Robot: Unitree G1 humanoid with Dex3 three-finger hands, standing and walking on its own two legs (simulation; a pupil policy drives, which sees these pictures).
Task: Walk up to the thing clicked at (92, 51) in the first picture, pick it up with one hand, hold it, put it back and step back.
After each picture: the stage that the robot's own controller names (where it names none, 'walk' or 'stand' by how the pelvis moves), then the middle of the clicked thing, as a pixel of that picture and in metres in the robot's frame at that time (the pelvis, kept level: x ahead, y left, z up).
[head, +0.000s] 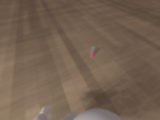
stand; (92, 52) +1.27 -0.02 -0.65
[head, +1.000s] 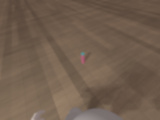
walk; (82, 58) +1.13 +0.23 -0.63
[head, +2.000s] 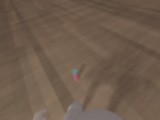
walk; (75, 75) +0.68 +0.29 -0.65
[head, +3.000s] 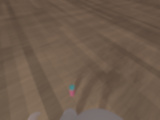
stand; (72, 90) +0.46 +0.19 -0.63
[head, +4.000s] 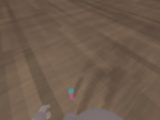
stand; (71, 94) +0.41 +0.21 -0.65
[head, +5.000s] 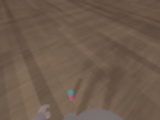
stand; (71, 95) +0.38 +0.22 -0.65
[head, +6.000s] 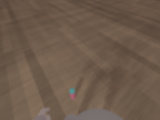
stand; (72, 94) +0.41 +0.21 -0.66
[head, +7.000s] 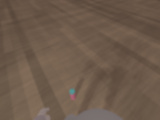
stand; (72, 94) +0.40 +0.21 -0.66
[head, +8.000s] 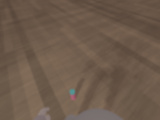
go down; (73, 94) +0.40 +0.20 -0.66
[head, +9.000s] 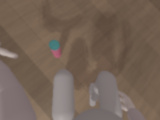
go down; (56, 50) +0.48 +0.24 -0.26
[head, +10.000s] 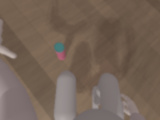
approach; (60, 52) +0.49 +0.23 -0.26
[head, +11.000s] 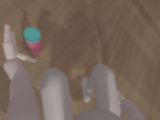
close in; (34, 43) +0.47 +0.27 -0.17
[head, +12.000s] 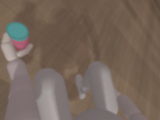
close; (21, 41) +0.47 +0.29 -0.16
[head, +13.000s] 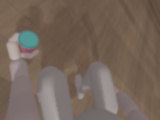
lift; (28, 46) +0.43 +0.27 -0.17
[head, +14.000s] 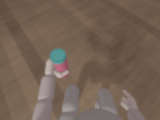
lift; (61, 66) +0.34 +0.19 +0.04
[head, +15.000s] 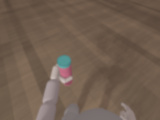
hold; (66, 72) +0.31 +0.17 +0.05
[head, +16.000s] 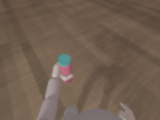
hold; (66, 70) +0.33 +0.17 +0.04
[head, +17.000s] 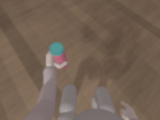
crouch; (60, 58) +0.41 +0.19 -0.02
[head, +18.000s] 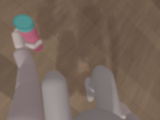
lower; (32, 37) +0.50 +0.27 -0.10
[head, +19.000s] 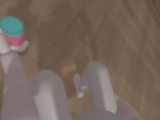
lower; (16, 38) +0.47 +0.29 -0.17
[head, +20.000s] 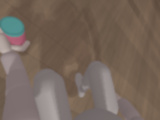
lower; (17, 38) +0.47 +0.30 -0.17
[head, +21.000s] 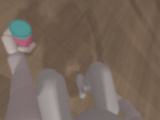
lower; (24, 40) +0.46 +0.28 -0.16
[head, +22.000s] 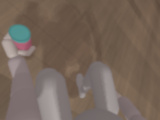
rest; (23, 43) +0.45 +0.28 -0.17
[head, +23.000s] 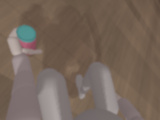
withdraw; (28, 43) +0.46 +0.26 -0.18
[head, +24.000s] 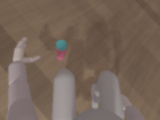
walk; (60, 51) +0.47 +0.22 -0.22
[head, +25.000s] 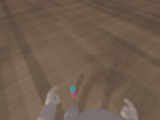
stand; (73, 92) +0.41 +0.17 -0.58
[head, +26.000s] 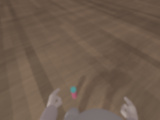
stand; (74, 93) +0.41 +0.18 -0.60
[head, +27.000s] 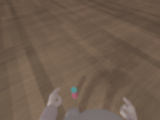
stand; (74, 93) +0.40 +0.17 -0.60
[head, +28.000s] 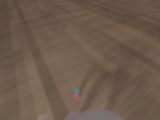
stand; (76, 93) +0.43 +0.17 -0.65
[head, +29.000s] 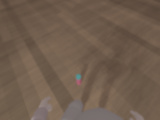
walk; (78, 79) +0.50 +0.15 -0.63
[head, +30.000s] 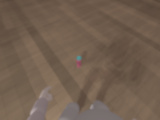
walk; (78, 62) +0.77 +0.15 -0.62
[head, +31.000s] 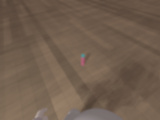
stand; (82, 60) +1.04 +0.18 -0.63
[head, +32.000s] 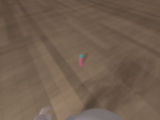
stand; (81, 60) +1.04 +0.18 -0.66
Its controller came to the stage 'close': yes
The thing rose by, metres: 0.69
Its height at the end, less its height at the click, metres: +0.00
